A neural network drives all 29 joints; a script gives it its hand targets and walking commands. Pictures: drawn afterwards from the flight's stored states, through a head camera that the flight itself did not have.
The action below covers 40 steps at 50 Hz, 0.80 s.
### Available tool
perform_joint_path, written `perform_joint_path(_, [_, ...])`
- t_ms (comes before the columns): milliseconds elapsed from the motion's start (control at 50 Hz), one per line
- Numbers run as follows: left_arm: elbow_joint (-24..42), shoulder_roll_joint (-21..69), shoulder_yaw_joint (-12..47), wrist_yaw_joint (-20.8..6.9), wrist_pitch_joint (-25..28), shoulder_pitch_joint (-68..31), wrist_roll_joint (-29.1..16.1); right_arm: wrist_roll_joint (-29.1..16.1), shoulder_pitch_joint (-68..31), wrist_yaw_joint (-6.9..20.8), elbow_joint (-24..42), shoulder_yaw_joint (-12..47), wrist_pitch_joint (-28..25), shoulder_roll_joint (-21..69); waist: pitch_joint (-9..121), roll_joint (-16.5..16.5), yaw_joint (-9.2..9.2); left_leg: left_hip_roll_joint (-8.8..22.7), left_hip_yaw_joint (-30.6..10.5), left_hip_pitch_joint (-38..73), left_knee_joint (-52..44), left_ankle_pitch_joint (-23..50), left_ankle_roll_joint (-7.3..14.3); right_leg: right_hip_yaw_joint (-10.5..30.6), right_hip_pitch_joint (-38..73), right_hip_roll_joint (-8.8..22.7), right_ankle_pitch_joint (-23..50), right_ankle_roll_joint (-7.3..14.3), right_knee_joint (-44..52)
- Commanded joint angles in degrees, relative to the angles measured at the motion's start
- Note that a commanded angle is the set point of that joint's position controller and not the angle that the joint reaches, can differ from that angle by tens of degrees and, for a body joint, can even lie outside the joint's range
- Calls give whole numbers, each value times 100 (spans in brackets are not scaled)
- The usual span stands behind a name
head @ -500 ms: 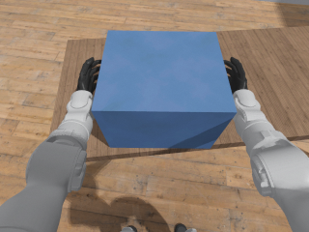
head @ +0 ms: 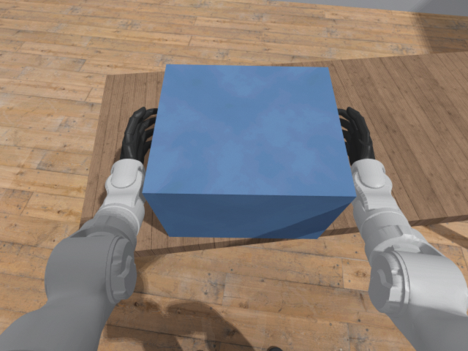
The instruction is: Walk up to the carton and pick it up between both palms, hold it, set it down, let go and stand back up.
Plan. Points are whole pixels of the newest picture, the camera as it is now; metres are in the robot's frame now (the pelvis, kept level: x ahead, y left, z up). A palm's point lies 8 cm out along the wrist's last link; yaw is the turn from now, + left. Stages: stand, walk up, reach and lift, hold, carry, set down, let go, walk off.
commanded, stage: reach and lift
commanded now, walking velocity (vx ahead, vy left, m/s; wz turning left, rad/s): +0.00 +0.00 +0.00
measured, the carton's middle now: (245, 155) +0.45 -0.01 +0.01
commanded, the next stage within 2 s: none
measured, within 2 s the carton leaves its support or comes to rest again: neither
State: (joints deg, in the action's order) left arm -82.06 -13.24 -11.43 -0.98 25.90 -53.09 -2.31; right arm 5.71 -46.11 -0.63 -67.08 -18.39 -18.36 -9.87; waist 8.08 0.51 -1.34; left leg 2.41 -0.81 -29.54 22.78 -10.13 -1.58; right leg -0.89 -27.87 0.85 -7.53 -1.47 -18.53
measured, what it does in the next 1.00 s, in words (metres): stands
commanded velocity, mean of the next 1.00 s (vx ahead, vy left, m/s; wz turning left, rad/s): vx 0.00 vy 0.00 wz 0.00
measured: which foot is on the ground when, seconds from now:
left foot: down 0.00-1.00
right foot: down 0.00-1.00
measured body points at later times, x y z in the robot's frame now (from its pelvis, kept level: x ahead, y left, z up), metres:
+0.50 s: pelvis +0.00 +0.00 +0.01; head +0.07 +0.01 +0.45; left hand +0.43 +0.20 +0.05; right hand +0.42 -0.20 +0.06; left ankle -0.01 +0.13 -0.74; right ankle +0.00 -0.14 -0.74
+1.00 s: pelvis -0.02 +0.01 +0.01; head -0.01 +0.02 +0.46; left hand +0.40 +0.20 +0.10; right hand +0.38 -0.20 +0.09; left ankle -0.01 +0.13 -0.74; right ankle +0.00 -0.14 -0.74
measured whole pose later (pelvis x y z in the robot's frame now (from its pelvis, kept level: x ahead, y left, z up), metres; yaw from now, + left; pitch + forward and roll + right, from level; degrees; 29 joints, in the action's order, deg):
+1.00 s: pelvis -0.02 +0.01 +0.01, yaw +1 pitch +8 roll -1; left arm -62.3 -11.3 -4.1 1.4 8.1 -43.9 -6.2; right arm -4.9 -35.8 -3.1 -54.6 -9.2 -9.0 -11.2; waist 7.8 0.9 0.2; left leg 1.5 0.4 -19.2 19.4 -7.9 -0.8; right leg -0.8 -18.0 2.0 -6.1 -2.0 -16.5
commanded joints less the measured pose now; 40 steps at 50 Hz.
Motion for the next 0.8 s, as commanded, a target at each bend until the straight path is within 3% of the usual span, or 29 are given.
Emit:
perform_joint_path(0, [757, 3300, 753, -767, 252, -2636, 691, 697, -2599, 748, 493, 1321, -620, 3307, 2675, -330, 50, -169, 441, 1676, 90, 2840, -295, -262, 1866, -130, 2283, 109, -96])
perform_joint_path(100, [799, 3287, 756, -740, 323, -2496, 720, 715, -2548, 719, 467, 1487, -822, 3328, 2647, -138, 133, -178, 493, 1623, 0, 2787, -218, -220, 2187, -95, 2424, 92, -71])
perform_joint_path(340, [1610, 3455, 1206, -578, 142, -2252, 666, 365, -2644, 657, 895, 1939, -930, 3207, 2941, -162, 242, -149, 488, 1929, -27, 3155, -237, -202, 2405, -157, 2674, 91, -18])
perform_joint_path(560, [2760, 3847, 1899, -616, -192, -2473, 262, -71, -2849, 499, 2058, 2528, -602, 3611, 3495, -107, 56, -260, 369, 1681, 8, 3023, -188, -48, 3108, -106, 3341, -18, -183])
perform_joint_path(620, [3041, 3911, 2048, -618, -260, -2607, 122, -180, -2842, 493, 2333, 2699, -446, 3711, 3503, -32, 6, -292, 329, 1630, -27, 2832, -155, -42, 3147, -95, 3177, -40, -199])
perform_joint_path(780, [3445, 4190, 2401, -480, -696, -2722, -184, -631, -3108, 572, 2889, 2957, 97, 3626, 3129, -147, 30, -283, 199, 2198, -102, 2413, -161, -89, 2280, -221, 1613, 84, 93])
